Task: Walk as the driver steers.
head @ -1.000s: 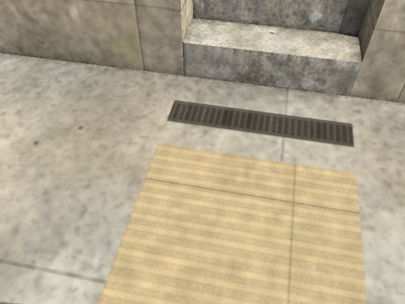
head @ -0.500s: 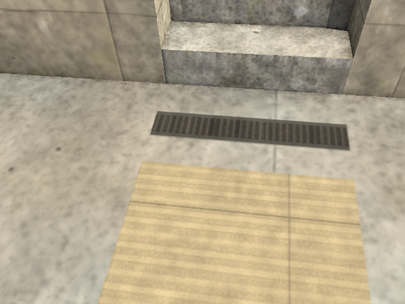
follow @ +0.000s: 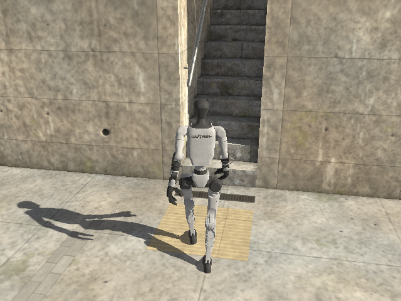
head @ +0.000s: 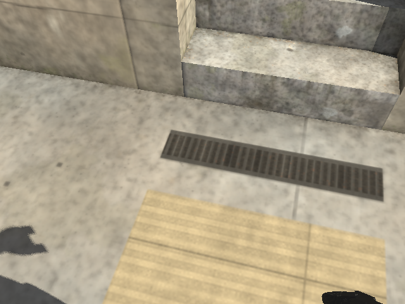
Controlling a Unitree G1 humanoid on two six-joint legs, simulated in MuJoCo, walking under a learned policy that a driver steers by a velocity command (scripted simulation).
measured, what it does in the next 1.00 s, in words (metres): walks ahead: left foot, then right foot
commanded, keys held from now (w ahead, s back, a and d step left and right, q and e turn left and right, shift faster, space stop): w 1.00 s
